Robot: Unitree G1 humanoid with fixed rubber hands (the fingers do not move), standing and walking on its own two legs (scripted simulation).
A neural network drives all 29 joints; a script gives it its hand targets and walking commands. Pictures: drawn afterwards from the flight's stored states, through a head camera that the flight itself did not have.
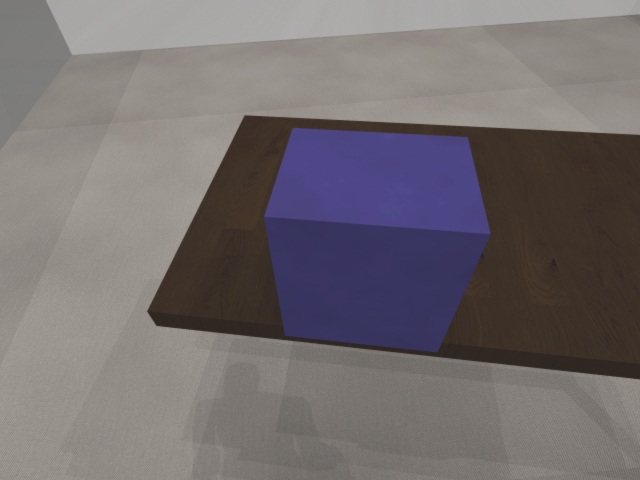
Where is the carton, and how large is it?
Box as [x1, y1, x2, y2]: [264, 128, 490, 352]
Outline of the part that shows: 293,128 264,215 285,335 437,352 490,234 467,137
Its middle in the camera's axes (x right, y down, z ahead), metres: +0.07 +0.01 +0.56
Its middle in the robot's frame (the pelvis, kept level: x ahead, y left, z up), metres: +0.43 -0.06 +0.05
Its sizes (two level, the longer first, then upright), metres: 0.235 0.177 0.262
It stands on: a table, 0.70 m high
